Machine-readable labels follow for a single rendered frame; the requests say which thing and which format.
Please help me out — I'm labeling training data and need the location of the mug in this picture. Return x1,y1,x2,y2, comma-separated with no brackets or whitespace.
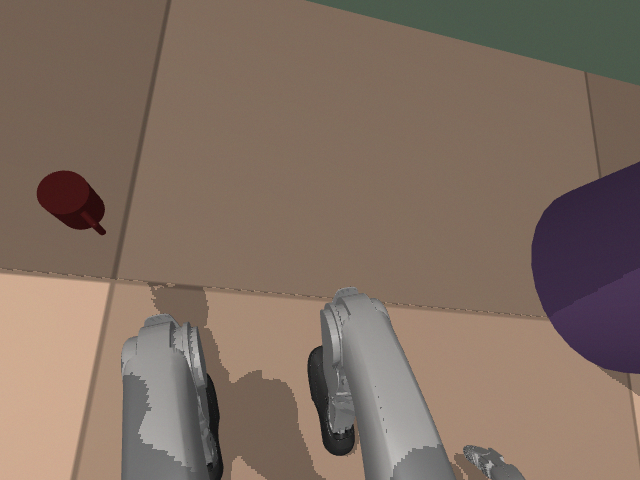
37,171,106,235

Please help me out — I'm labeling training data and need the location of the right robot hand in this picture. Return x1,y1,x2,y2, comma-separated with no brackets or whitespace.
463,445,525,480

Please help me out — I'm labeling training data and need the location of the left robot foot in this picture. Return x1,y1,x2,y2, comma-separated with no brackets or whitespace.
206,373,223,480

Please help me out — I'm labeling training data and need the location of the right robot foot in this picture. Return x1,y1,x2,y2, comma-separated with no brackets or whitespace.
307,346,355,456

